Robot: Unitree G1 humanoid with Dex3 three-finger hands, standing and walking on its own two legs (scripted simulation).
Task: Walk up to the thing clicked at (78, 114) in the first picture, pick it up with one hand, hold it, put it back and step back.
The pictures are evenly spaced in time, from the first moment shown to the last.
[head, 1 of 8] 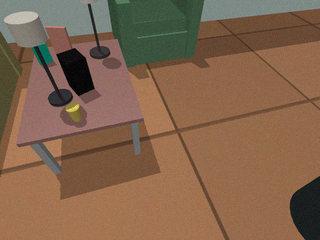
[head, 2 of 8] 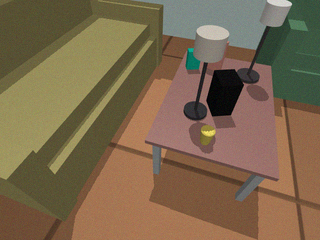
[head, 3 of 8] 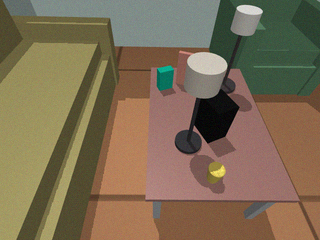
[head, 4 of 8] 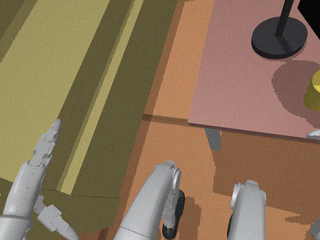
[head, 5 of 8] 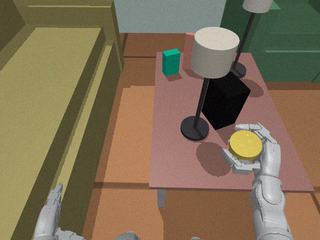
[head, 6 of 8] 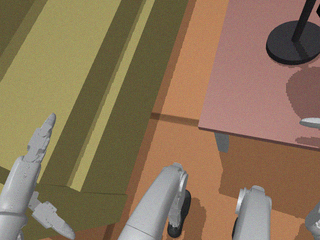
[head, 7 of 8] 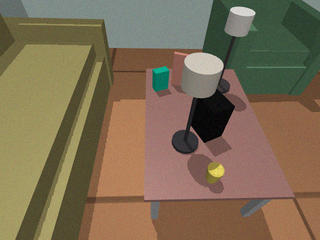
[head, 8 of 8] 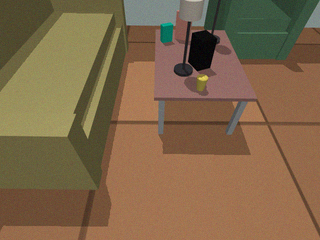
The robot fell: no
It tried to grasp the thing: yes
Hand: right
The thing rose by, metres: 0.30
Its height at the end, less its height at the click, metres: +0.00
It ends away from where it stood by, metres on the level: 0.01
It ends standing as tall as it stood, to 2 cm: yes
